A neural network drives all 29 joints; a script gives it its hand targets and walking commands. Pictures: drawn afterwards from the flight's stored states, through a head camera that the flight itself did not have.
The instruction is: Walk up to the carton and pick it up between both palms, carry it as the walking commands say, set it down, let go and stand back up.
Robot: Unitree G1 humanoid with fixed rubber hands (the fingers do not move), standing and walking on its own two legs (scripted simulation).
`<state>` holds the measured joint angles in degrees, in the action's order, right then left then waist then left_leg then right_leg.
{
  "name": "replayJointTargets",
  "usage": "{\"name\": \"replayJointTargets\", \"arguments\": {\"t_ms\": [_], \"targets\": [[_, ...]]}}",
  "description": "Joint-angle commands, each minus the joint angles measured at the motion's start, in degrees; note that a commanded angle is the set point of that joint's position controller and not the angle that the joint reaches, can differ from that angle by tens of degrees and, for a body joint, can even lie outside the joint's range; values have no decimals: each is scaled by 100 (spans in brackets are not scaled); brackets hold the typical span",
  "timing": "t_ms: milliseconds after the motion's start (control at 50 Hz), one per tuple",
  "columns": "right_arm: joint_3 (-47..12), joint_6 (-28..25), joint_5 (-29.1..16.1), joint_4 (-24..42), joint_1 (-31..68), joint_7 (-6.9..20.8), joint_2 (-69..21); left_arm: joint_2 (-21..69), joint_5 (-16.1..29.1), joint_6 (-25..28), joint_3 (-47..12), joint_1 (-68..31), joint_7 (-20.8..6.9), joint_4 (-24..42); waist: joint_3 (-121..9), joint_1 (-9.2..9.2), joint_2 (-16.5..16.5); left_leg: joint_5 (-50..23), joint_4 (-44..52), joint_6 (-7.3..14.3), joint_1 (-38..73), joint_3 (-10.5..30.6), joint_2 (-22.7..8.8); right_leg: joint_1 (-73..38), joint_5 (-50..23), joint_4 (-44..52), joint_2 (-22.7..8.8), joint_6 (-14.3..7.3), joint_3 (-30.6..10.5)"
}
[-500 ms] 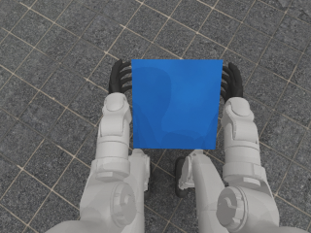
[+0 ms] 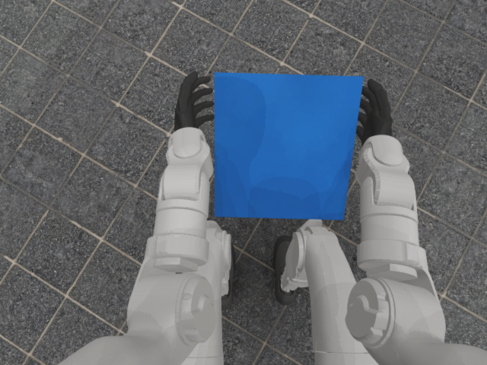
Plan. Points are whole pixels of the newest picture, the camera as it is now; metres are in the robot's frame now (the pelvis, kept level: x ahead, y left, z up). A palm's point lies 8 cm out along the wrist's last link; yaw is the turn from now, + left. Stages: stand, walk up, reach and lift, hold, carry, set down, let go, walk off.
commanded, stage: set down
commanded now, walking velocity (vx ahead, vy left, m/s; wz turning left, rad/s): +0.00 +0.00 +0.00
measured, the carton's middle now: (274, 138) +0.45 -0.03 -0.17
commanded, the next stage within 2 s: none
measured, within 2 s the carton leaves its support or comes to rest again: neither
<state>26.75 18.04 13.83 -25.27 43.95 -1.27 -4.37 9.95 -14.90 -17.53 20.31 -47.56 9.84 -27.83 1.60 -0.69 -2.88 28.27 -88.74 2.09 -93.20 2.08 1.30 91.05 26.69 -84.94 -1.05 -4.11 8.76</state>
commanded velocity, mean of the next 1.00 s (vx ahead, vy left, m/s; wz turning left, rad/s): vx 0.00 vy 0.00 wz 0.00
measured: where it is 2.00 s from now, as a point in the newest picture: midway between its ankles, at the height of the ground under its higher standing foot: (253, 283)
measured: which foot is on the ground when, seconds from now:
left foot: down 0.00-1.00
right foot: down 0.00-1.00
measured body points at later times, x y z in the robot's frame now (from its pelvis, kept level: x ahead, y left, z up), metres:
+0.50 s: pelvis -0.01 +0.00 -0.07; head +0.28 +0.01 +0.27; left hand +0.48 +0.11 -0.16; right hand +0.48 -0.18 -0.16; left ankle +0.09 +0.10 -0.54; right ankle +0.10 -0.09 -0.54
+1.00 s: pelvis -0.04 +0.00 -0.13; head +0.32 -0.01 +0.13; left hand +0.51 +0.11 -0.26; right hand +0.51 -0.18 -0.26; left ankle +0.09 +0.10 -0.54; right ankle +0.10 -0.09 -0.54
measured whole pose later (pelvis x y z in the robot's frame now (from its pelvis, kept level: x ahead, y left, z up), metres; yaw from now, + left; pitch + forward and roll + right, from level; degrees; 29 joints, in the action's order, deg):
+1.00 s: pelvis -0.04 +0.00 -0.13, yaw -1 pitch +26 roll -3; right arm 19.0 22.8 5.8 -31.2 74.8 -7.6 9.0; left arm -0.5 -6.7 -20.8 19.3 -73.9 16.1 -28.1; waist 30.1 -0.7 -2.9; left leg 32.2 -115.4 1.1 -109.3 1.6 2.5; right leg 108.4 30.1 -112.4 -0.5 -4.8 7.7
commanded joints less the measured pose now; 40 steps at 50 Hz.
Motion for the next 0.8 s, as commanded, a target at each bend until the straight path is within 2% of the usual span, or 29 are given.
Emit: {"name": "replayJointTargets", "arguments": {"t_ms": [0, 20, 60, 100, 140, 180, 280, 300, 320, 360, 380, 520, 540, 560, 600, 660, 700, 780], "targets": [[-3757, -247, -1191, -554, 4426, 1550, -4470, 5327, 996, 120, -3468, -3754, -1447, -280, -7049, -546, -355, -1807, 631, -254, 2864, 111, 905, -2079, -1747, 369, 1121, 344, -1096], [-3758, -242, -1176, -564, 4470, 1542, -4466, 5309, 986, 120, -3447, -3749, -1423, -312, -7085, -561, -259, -1774, 572, -249, 2818, 101, 913, -2059, -1725, 318, 1135, 359, -1064], [-3761, -232, -1244, -537, 4673, 1525, -4447, 5207, 1012, 120, -3432, -3921, -1399, -294, -7156, -477, -256, -1676, 456, -246, 2721, 41, 914, -1985, -1627, 215, 1133, 371, -1065], [-3644, -225, -1196, -683, 4727, 1515, -4386, 5233, 989, 105, -3380, -4058, -1374, -385, -6946, -551, -261, -1498, 387, -238, 2612, 55, 907, -1729, -1427, 151, 1133, 360, -1045], [-3610, -227, -1233, -696, 4850, 1528, -4410, 5188, 976, 96, -3363, -4195, -1359, -416, -7013, -501, -330, -1449, 301, -249, 2534, 32, 901, -1650, -1419, 37, 1132, 354, -1039], [-3555, -213, -1217, -767, 4974, 1510, -4329, 5152, 997, 81, -3328, -4348, -1347, -475, -7000, -569, -329, -1268, 190, -248, 2394, 4, 897, -1522, -1245, -44, 1123, 349, -1025], [-3482, -171, -1273, -844, 5329, 1506, -4253, 5056, 950, 14, -3186, -4572, -1324, -703, -6870, -488, -338, -1014, -18, -228, 2160, -57, 880, -1250, -984, -220, 1103, 346, -1007], [-3486, -162, -1274, -819, 5444, 1510, -4312, 4954, 934, 10, -3165, -4666, -1326, -684, -6858, -412, -291, -1015, -68, -219, 2037, -80, 880, -1228, -1015, -266, 1098, 354, -1034], [-3484, -161, -1260, -855, 5457, 1508, -4279, 5000, 969, 6, -3163, -4740, -1336, -743, -6874, -494, -243, -964, -113, -214, 1998, -78, 887, -1219, -989, -304, 1105, 352, -999], [-3435, -132, -1266, -961, 5458, 1516, -4278, 4899, 986, 9, -3167, -4913, -1340, -652, -6948, -470, -242, -938, -222, -231, 1948, -102, 874, -1124, -968, -406, 1097, 352, -998], [-3441, -146, -1308, -882, 5560, 1518, -4226, 4936, 977, -9, -3190, -4894, -1342, -712, -6987, -482, -359, -971, -264, -238, 1984, -119, 869, -1043, -988, -439, 1096, 346, -980], [-3596, -159, -1474, -780, 5849, 1560, -4160, 4828, 1060, -4, -3279, -5100, -1339, -601, -7276, -387, -320, -1245, -643, -244, 1915, -117, 854, -771, -1165, -804, 1092, 354, -963], [-3697, -179, -1564, -619, 5999, 1556, -4169, 4765, 1114, 15, -3323, -5217, -1334, -490, -7517, -325, -271, -1339, -725, -241, 1933, -136, 847, -857, -1267, -879, 1097, 364, -964], [-3760, -181, -1569, -534, 6013, 1540, -4138, 4745, 1198, 32, -3397, -5320, -1328, -363, -7737, -400, -191, -1434, -770, -241, 1969, -130, 859, -972, -1397, -913, 1092, 372, -952], [-3879, -194, -1692, -323, 6218, 1513, -4024, 4691, 1288, 24, -3462, -5352, -1309, -309, -8164, -382, -198, -1589, -909, -244, 2138, -133, 850, -1082, -1516, -1076, 1090, 382, -925], [-4224, -219, -2036, 298, 6669, 1421, -3833, 4449, 1626, 50, -3774, -5731, -1228, 310, -9462, -359, -62, -2136, -1173, -251, 2680, -163, 842, -1697, -1995, -1319, 1070, 405, -928], [-4372, -208, -2275, 678, 7059, 1298, -3607, 4211, 1827, 26, -3897, -5885, -1133, 611, -10292, -326, 80, -2385, -1350, -236, 3077, -236, 844, -2212, -2189, -1475, 1050, 430, -924], [-4454, -26, -2549, 931, 7396, 958, -3150, 3474, 2238, -72, -4045, -6597, -936, 1368, -12049, -336, 311, -2441, -1580, -259, 3613, -391, 833, -3581, -2496, -1709, 938, 409, -970]]}}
